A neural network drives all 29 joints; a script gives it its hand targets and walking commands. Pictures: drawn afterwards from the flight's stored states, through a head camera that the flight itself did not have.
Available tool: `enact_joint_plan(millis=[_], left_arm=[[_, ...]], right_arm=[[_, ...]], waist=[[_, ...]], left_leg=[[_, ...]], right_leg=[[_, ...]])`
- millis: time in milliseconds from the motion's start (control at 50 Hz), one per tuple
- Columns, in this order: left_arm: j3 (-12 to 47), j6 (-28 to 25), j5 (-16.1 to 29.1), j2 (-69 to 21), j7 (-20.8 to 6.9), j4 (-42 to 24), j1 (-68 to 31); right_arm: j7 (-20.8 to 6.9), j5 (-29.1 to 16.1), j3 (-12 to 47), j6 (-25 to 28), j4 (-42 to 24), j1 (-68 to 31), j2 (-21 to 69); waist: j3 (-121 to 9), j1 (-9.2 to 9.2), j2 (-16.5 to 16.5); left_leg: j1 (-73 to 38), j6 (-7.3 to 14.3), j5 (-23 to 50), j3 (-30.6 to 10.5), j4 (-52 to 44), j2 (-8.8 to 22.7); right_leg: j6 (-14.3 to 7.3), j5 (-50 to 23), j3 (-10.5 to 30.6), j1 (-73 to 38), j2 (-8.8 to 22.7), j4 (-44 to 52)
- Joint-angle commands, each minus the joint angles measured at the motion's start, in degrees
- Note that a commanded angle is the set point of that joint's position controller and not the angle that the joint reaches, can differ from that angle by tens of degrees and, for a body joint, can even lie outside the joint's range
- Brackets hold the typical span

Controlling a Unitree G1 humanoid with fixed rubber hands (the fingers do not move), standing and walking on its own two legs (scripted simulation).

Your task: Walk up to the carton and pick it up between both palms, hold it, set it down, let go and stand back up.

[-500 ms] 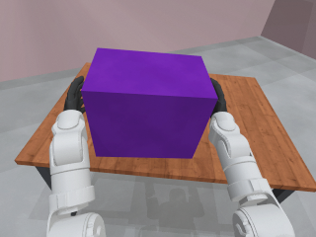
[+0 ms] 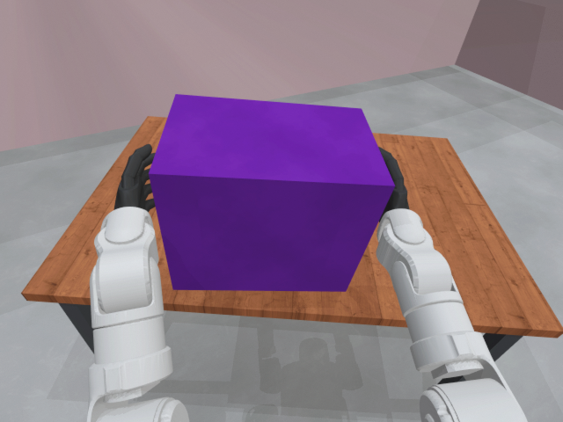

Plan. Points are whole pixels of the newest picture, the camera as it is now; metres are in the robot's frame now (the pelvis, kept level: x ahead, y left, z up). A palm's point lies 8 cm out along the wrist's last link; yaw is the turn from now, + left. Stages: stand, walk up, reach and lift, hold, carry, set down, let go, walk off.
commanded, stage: hold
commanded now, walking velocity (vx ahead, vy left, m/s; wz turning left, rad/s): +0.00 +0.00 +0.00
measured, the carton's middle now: (266, 199) +0.37 +0.00 +0.16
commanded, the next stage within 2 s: none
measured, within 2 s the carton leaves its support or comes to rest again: neither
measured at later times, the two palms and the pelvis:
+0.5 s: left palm (133, 204) +0.35 +0.17 +0.18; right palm (387, 201) +0.35 -0.17 +0.17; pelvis -0.01 -0.01 +0.00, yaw +1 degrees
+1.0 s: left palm (133, 207) +0.34 +0.17 +0.18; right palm (388, 204) +0.34 -0.17 +0.17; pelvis -0.01 +0.00 +0.00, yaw +0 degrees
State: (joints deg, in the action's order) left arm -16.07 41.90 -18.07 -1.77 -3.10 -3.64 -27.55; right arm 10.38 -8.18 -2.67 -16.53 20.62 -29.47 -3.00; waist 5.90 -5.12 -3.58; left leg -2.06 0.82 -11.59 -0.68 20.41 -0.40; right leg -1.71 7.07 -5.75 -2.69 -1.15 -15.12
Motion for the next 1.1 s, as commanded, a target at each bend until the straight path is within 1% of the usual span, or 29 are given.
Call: enact_joint_plan(millis=[0,60,100,200,260,360,440,540,660,760,860,980,1080], left_arm=[[24.7,-1.9,8.1,-21.2,-8.4,-4.5,-32.4],[25.5,-2.6,9.0,-21.8,-8.0,-4.6,-34.5],[25.5,-2.9,9.4,-21.9,-7.7,-4.0,-35.5],[21.9,-2.3,8.3,-20.5,-8.3,-0.4,-35.7],[20.4,-2.0,8.0,-19.8,-9.1,0.8,-36.2],[21.4,-3.1,9.1,-20.1,-9.9,0.4,-37.7],[22.7,-4.1,9.5,-20.4,-9.8,-0.6,-37.4],[23.2,-4.0,8.8,-20.4,-9.6,-1.2,-35.8],[24.0,-3.6,8.5,-21.0,-9.1,-2.4,-35.0],[24.3,-3.3,8.3,-21.3,-8.7,-2.7,-34.8],[23.9,-2.8,8.1,-21.4,-8.7,-2.3,-34.8],[24.2,-2.8,8.5,-21.4,-8.8,-2.5,-35.2],[24.2,-3.1,8.6,-21.2,-8.8,-2.7,-34.9]], right_arm=[[-10.1,-3.2,19.4,4.2,-16.1,-42.0,23.7],[-10.2,-3.1,20.1,5.2,-17.8,-45.3,25.3],[-10.1,-2.9,20.3,5.4,-17.7,-46.4,25.9],[-10.1,-1.1,18.2,4.6,-12.6,-44.7,26.2],[-9.9,-0.3,17.0,4.3,-11.1,-44.3,26.5],[-8.6,-0.3,17.3,4.9,-13.1,-45.4,27.5],[-7.8,-1.0,18.5,5.1,-14.4,-44.5,27.3],[-7.9,-1.7,19.4,5.1,-14.6,-42.8,26.3],[-8.4,-2.5,20.0,5.5,-15.7,-43.2,25.5],[-9.0,-2.4,19.5,5.5,-15.2,-43.2,25.0],[-9.5,-1.8,18.3,5.4,-14.0,-42.9,24.6],[-9.5,-1.5,17.9,5.7,-14.1,-43.2,24.8],[-9.3,-1.6,18.5,5.7,-14.4,-43.0,24.9]], waist=[[-20.2,0.86,5.4],[-23.4,1.66,5.2],[-24.8,1.94,4.9],[-22.6,1.91,3.2],[-22.1,1.32,2.8],[-25.7,-0.16,2.9],[-27.5,-0.69,4.0],[-25.9,-0.41,5.1],[-24.6,0.24,5.7],[-23.5,0.45,5.7],[-22.4,0.27,5.4],[-23.6,-0.12,5.2],[-24.5,-0.06,5.0]], left_leg=[[3.3,-2.1,12.6,2.3,-5.5,0.1],[2.9,-1.4,12.4,2.6,-4.8,-0.2],[2.8,-0.9,11.5,2.8,-4.5,-0.5],[5.9,0.4,4.5,3.6,-6.6,-0.7],[7.0,0.6,2.9,3.9,-7.1,-1.0],[6.3,0.0,5.8,3.5,-5.7,-1.9],[4.9,-1.0,9.8,2.9,-4.4,-2.1],[3.5,-1.7,12.7,2.4,-4.0,-1.6],[2.2,-2.0,14.7,2.3,-3.8,-1.0],[1.6,-1.9,13.9,2.5,-4.2,-0.6],[2.0,-1.7,11.7,2.8,-5.0,-0.3],[1.7,-1.8,12.1,2.9,-4.6,-0.5],[1.6,-1.8,13.1,2.8,-4.2,-0.7]], right_leg=[[1.5,-4.6,-0.4,-7.8,-0.5,0.6],[1.5,-5.5,0.1,-8.2,-0.3,0.3],[1.7,-5.7,0.4,-8.2,-0.2,0.2],[2.2,-2.3,1.1,-8.5,0.8,0.8],[2.6,-2.2,1.1,-9.7,1.2,0.9],[3.5,-9.1,1.0,-13.2,1.3,-0.2],[3.6,-12.7,0.6,-14.0,0.8,-1.0],[3.2,-11.4,-0.1,-12.2,0.2,-0.8],[2.5,-9.2,-0.4,-10.1,-0.3,-0.4],[2.0,-6.4,-0.4,-8.4,-0.4,0.1],[1.9,-4.3,-0.4,-7.8,-0.4,0.4],[2.0,-5.7,-0.4,-8.6,-0.3,0.3],[2.2,-7.5,-0.3,-9.4,-0.2,0.0]])
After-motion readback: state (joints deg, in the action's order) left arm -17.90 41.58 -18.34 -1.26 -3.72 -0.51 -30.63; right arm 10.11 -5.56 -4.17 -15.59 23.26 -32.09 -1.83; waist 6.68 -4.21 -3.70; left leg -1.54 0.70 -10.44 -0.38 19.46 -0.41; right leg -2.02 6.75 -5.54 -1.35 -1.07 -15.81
